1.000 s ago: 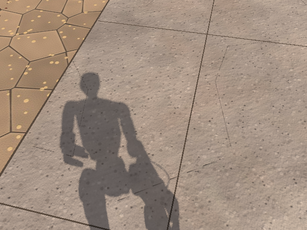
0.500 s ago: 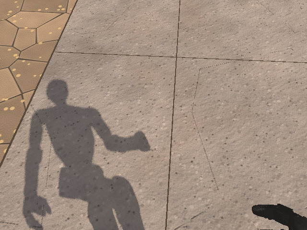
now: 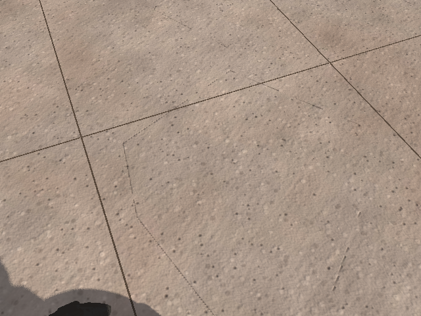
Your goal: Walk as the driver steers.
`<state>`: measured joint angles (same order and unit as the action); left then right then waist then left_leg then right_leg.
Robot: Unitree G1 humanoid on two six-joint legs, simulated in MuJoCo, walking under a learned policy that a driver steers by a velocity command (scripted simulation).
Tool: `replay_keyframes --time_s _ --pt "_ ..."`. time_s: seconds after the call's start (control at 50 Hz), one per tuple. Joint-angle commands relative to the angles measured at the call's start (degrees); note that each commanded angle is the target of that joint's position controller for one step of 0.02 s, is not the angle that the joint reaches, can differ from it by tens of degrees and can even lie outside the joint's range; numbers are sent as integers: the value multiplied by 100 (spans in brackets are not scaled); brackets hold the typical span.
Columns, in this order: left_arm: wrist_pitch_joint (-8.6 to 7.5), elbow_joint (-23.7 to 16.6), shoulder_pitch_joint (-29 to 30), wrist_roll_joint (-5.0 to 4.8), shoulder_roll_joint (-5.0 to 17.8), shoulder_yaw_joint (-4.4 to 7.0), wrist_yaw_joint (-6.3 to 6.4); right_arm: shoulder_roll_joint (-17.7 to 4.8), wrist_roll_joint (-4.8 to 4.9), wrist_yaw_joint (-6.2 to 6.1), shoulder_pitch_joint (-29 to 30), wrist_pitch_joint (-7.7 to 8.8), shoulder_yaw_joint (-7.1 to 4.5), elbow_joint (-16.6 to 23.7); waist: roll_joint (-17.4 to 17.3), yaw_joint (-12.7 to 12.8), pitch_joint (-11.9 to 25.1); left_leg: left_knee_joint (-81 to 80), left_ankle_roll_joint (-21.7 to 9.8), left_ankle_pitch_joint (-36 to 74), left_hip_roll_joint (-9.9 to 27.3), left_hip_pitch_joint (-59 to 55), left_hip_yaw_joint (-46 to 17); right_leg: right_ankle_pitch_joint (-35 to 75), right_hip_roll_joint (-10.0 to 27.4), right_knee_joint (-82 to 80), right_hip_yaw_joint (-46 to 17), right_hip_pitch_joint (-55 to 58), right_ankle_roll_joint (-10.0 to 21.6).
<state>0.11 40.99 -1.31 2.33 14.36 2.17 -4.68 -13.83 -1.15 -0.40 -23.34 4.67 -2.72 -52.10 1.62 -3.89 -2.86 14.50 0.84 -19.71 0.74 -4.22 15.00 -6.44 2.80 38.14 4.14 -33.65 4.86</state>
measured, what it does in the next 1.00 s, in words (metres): walks ahead, turning right: right foot, then left foot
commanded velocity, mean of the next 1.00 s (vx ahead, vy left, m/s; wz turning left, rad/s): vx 0.50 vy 0.00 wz -0.58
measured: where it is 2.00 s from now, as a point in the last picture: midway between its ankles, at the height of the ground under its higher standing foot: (327, 164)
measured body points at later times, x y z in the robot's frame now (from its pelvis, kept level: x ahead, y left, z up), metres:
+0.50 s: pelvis +0.27 -0.05 +0.01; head +0.30 -0.07 +0.45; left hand +0.33 +0.23 -0.11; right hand +0.41 -0.33 -0.09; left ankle +0.48 +0.06 -0.69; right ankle +0.15 -0.08 -0.73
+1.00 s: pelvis +0.53 -0.12 +0.01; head +0.56 -0.13 +0.46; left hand +0.83 -0.03 -0.09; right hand +0.37 -0.33 -0.12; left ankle +0.51 +0.02 -0.73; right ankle +0.59 -0.30 -0.69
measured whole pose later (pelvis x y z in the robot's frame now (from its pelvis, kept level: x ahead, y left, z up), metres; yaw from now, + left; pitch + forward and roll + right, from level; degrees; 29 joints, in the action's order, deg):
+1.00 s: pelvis +0.53 -0.12 +0.01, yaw -34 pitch +1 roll +2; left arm -0.2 40.4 -4.5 2.2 15.6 1.9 -4.2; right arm -14.6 -1.0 0.6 -23.9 4.6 -2.4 -49.4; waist 2.2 -3.8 -2.3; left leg 13.9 -0.7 -16.2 -0.1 -1.1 11.7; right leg -4.4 2.6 42.5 -0.1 -36.2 3.0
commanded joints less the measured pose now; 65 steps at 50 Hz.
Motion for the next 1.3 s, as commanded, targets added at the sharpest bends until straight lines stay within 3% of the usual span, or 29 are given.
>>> replay_keyframes --time_s 0.02,0.06,0.08,0.1,0.12,0.16,0.18,0.22,0.28,0.48,0.54,0.58,0.6,0.62,0.64,0.66,0.68,0.72,0.82,0.94,1.02,1.06,1.1,1.12,1.14,1.16,1.2,1.24,1.3 --pt "-72 -387 48 52 438 122 53 -1127 -7 -73 -104 -64 -241 191 -777 311 116 809 -651 5428 1536 -87 -214 -789 -493 -325 416 678 326" --pt "-162 93 -1519 111 718 298 174 -1181 10 -79 -56 -165 -229 256 -477 992 1034 3104 -477 5252 1388 589 9 -746 -838 -924 268 2679 676" --pt "-165 189 -2178 157 1322 481 275 -783 57 -28 -195 -150 -123 549 398 1137 1773 4991 -227 2670 1089 2377 24 -1721 564 -1133 -1681 4471 1135" --pt "-103 42 -2015 -70 1778 580 328 -653 24 63 73 -96 -122 966 1243 902 2164 6619 69 -1207 -78 4285 -714 -1327 1780 -2035 -4691 5351 1798" --pt "-41 81 -2111 -131 1633 560 383 -968 -33 79 793 -62 -172 1095 310 1140 1619 6723 17 -749 199 4928 -1509 -517 1598 -2148 -4054 5107 1685" --pt "-97 186 -1604 -179 1069 411 449 -746 37 82 733 18 -92 1017 -155 604 517 5719 -43 7 641 4475 -1572 900 1117 -2204 -2669 3570 1301" --pt "-145 180 -1402 -211 935 360 467 -738 -64 79 664 -61 -96 1008 -142 375 350 5385 5 6 721 4097 -1622 1286 823 -2274 -2314 3038 1164" --pt "-253 125 -1279 -229 827 309 441 -693 -184 112 418 -262 -92 935 -50 187 459 5114 108 60 695 3656 -1574 1608 562 -2402 -2031 2618 1146" --pt "-331 228 -1589 -223 983 355 408 -596 -168 148 805 -374 -79 1087 -27 253 301 4555 224 569 636 3904 -1492 1278 389 -2643 -1975 2403 1143" --pt "-334 492 -2686 -172 1081 378 500 -596 -74 209 2750 -258 23 1775 171 935 -9 2389 151 1758 178 4428 -1544 1929 393 -2217 -2427 3438 877" --pt "-328 436 -2460 -147 1215 405 565 -742 -41 181 2448 -188 1 1779 295 682 31 1793 -42 1436 -7 3468 -1615 2361 459 -1870 -2620 3333 621" --pt "-362 374 -2135 -158 1304 414 517 -984 -33 65 1287 -118 -110 1433 174 125 530 1396 -251 1122 -288 1703 -1462 3319 138 -748 -2450 2911 346" --pt "-406 336 -2082 -211 1155 370 457 -1226 -101 -20 462 -41 -190 1291 -150 -273 1095 1193 -457 949 253 361 -1931 2665 -243 529 -2172 2301 202" --pt "-443 140 -2358 -332 564 223 449 -1701 -247 -119 -240 -35 -288 1324 -1047 -344 1994 959 -789 -224 1876 -1090 -3791 -23 -796 2311 -1551 1157 38" --pt "-409 11 -2734 -274 677 221 459 -1836 -171 -87 119 -121 -336 1332 -2104 118 2240 160 -1275 -384 2582 -1219 -6119 -2500 -1175 3205 -1193 45 -13" --pt "-301 239 -2542 -111 955 261 495 -1256 -109 -57 618 -171 -238 1430 -951 264 1253 134 -1244 -954 2376 -340 -5498 -2014 -635 3568 -1225 -277 2" --pt "-266 249 -2159 -76 932 259 426 -838 -66 -34 884 -170 -133 1437 -369 252 633 40 -1159 -704 2056 399 -4538 -1569 -448 3392 -1115 -178 -27" --pt "-171 186 -1927 -30 751 238 320 -659 -64 -35 943 -118 -64 1282 -609 396 184 -225 -944 485 1576 1140 -3234 -1304 -150 2928 -993 55 -104" --pt "-14 -47 -1395 -18 577 174 147 -753 34 60 607 113 -118 995 -700 431 144 -510 -1018 2147 1504 1088 -1998 -693 3 2695 -832 -365 -209" --pt "-97 -412 -241 -36 273 -3 36 -767 14 97 276 102 -112 703 -670 222 -65 -592 -886 2679 1176 1080 -923 448 -57 704 -419 -136 -244" --pt "-121 -525 204 20 333 -40 52 -964 30 73 -142 25 -137 416 -675 115 -192 -464 -856 3173 1426 594 -834 32 -185 -231 -68 295 -38" --pt "-160 -471 44 69 419 -11 116 -1093 27 47 -240 -56 -147 279 -734 242 -36 157 -816 4614 1498 211 -735 -532 -417 -527 98 728 156" --pt "-275 3 -1293 138 578 95 205 -1076 56 24 -250 -133 -101 216 -559 856 767 1936 -654 5287 1278 478 -411 -385 -736 -1149 158 2518 412" --pt "-308 227 -2267 231 972 221 293 -867 74 30 -184 -118 -20 419 -97 1251 1495 3495 -539 3506 1090 1608 -382 -869 297 -1196 -1013 4064 682" --pt "-278 252 -2416 147 1590 361 380 -251 156 148 -602 -106 109 714 1331 941 2176 5509 -264 -1090 15 3799 -488 -747 2098 -1675 -3940 5597 1467" --pt "-245 241 -2441 -86 1507 383 437 -926 43 76 2 -157 -81 692 420 1151 1997 6033 -326 -1037 54 4283 -1435 -37 1975 -1892 -4072 5298 1404" --pt "-310 390 -1841 -117 933 226 459 -721 118 111 398 -74 -33 779 112 713 760 5491 -401 -184 444 4251 -1598 1236 1397 -2061 -2440 3952 1049" --pt "-378 422 -1454 -149 588 119 452 -616 -23 147 98 -210 -23 590 202 313 464 4969 -297 49 587 3598 -1585 1371 966 -2428 -1729 3056 747" --pt "-494 592 -1593 -201 615 124 439 -476 -93 240 154 -350 -34 553 203 196 331 4681 -167 361 559 3501 -1468 1280 811 -2861 -1432 2706 827"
